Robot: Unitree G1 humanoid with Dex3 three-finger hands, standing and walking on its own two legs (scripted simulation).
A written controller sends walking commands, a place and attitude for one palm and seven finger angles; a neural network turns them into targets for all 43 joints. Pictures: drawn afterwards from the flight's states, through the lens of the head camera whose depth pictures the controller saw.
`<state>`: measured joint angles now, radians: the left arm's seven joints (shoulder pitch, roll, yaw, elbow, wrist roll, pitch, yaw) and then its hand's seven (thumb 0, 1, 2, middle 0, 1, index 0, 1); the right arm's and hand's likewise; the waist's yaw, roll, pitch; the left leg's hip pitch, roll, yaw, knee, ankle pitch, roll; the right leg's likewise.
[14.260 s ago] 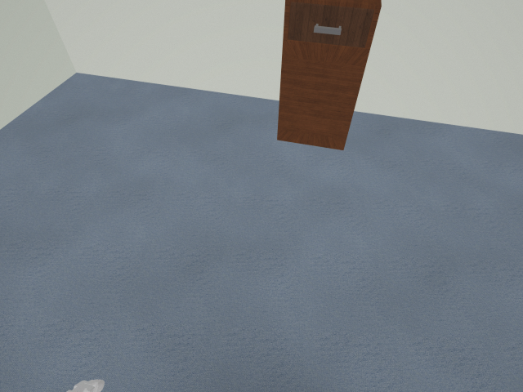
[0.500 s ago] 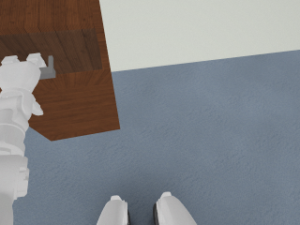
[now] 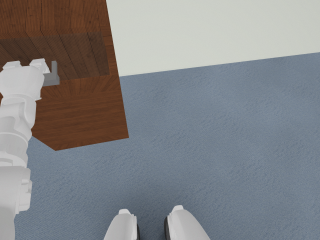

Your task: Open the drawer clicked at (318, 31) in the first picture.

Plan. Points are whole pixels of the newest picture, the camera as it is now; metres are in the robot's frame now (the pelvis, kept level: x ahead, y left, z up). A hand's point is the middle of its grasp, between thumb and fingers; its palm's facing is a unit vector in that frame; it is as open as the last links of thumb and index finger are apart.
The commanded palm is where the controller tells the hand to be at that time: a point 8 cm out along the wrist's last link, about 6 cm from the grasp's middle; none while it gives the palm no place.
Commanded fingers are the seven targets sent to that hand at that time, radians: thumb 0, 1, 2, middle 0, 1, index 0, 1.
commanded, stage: pull the drawer open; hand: left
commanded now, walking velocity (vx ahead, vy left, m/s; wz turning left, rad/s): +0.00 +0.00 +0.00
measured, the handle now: (32, 74) +0.53 +0.30 +0.01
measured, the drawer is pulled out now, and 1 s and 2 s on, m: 0.00 0.08 0.09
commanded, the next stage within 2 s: none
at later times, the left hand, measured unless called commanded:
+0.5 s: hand (34, 102) +0.46 +0.29 -0.01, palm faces -0.08 -0.07 -0.99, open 5.4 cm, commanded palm +0.42 +0.28 +0.04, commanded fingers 0.00 0.90 0.90 -0.40 -1.35 -0.40 -1.35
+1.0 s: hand (33, 122) +0.41 +0.28 -0.01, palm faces -0.05 -0.08 -1.00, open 5.5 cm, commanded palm +0.40 +0.29 +0.04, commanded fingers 0.00 0.90 0.90 -0.40 -1.35 -0.40 -1.35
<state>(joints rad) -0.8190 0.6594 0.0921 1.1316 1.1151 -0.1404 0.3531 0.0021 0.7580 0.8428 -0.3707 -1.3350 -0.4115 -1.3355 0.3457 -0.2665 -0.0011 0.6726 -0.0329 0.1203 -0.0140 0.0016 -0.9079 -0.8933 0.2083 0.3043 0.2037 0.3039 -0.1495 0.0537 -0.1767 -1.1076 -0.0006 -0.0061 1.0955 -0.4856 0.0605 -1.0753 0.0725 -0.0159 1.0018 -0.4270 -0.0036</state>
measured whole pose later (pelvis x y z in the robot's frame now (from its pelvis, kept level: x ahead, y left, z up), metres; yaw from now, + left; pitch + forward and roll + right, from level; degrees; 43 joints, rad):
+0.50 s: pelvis +0.03 +0.01 +0.02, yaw -2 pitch +26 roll -4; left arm -0.53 0.55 0.12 0.89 1.07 -0.14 0.40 0.02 0.75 0.79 -0.36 -1.34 -0.42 -1.34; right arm 0.33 -0.26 -0.04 0.65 -0.03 0.17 0.02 0.00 -0.91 -0.89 0.21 0.30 0.20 0.30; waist -0.09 0.05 -0.19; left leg -0.94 0.00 0.04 0.98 -0.50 0.08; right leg -0.92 0.08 0.03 0.89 -0.43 0.01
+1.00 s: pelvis +0.05 +0.02 +0.03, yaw -1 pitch +22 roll -4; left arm -0.25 0.44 0.04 0.63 1.07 -0.06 0.45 0.02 0.74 0.81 -0.36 -1.34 -0.42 -1.35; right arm 0.26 -0.25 -0.04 0.61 -0.02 0.14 0.02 0.00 -0.91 -0.89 0.21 0.30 0.20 0.30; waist -0.04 0.05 -0.19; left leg -0.80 0.00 0.04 0.92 -0.50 0.08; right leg -0.78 0.05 -0.01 0.84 -0.42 0.00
